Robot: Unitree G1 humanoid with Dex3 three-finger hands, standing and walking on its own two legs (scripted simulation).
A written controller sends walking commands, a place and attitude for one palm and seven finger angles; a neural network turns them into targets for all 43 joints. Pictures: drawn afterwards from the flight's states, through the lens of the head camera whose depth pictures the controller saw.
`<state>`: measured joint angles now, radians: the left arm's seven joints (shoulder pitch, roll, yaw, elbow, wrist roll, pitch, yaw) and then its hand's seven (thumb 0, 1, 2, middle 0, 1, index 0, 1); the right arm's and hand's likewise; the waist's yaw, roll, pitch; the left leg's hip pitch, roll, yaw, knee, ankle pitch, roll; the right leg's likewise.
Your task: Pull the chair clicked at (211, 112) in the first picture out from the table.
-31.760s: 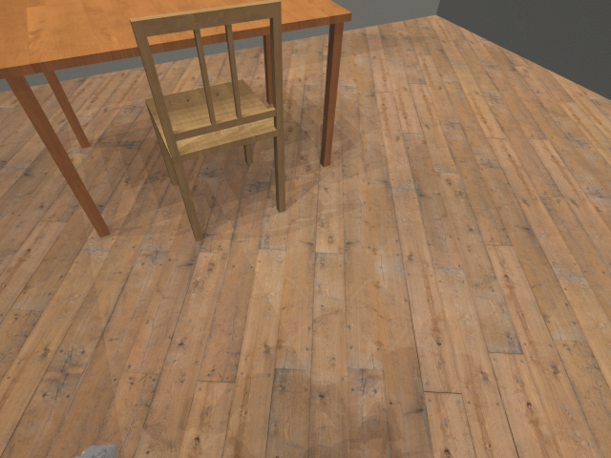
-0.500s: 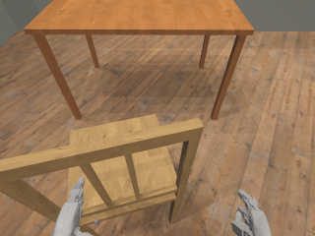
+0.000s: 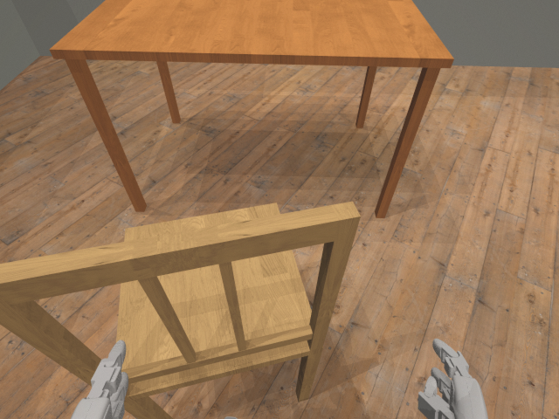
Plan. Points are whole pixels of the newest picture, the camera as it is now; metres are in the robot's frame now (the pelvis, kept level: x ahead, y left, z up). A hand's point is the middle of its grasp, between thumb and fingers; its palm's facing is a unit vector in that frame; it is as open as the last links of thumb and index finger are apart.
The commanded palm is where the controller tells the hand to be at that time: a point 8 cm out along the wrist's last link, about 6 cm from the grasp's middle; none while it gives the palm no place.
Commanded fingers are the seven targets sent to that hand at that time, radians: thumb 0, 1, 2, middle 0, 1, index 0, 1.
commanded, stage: draw the hand back to the body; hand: left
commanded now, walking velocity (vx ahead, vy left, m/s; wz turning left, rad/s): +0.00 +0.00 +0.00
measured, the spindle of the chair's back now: (172, 323) +0.27 +0.18 -0.02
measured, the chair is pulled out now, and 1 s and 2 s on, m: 0.62 0.61 0.61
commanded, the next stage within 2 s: step back with the hand held close in 1.50 s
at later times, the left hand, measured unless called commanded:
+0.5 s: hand (95, 385) +0.15 +0.21 +0.09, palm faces +0.11 -0.96 -0.24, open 17.0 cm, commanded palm +0.11 +0.26 +0.13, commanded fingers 0.00 -0.19 0.38 -0.05 -0.08 -0.05 -0.08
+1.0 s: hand (61, 362) +0.17 +0.25 +0.10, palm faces +0.27 -0.84 -0.47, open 10.1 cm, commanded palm +0.16 +0.29 +0.22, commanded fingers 0.00 0.72 0.81 -0.17 -0.26 -0.17 -0.26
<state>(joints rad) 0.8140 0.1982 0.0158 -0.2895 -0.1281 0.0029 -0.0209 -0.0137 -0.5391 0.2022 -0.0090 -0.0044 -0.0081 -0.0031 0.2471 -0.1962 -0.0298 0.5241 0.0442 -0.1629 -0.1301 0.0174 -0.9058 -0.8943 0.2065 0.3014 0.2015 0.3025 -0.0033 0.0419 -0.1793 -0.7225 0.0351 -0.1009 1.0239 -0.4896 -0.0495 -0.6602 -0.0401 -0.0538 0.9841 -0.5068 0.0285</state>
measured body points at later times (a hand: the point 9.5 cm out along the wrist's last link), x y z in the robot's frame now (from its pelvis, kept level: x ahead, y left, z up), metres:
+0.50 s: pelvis +0.00 +0.00 +0.01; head -0.01 +0.00 +0.46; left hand +0.14 +0.26 +0.11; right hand +0.19 -0.22 -0.04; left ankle +0.01 +0.15 -0.68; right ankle -0.01 -0.14 -0.68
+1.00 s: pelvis +0.03 +0.00 +0.05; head +0.02 -0.02 +0.50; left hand +0.15 +0.29 +0.13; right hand +0.23 -0.21 -0.02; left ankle +0.01 +0.15 -0.68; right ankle -0.01 -0.14 -0.68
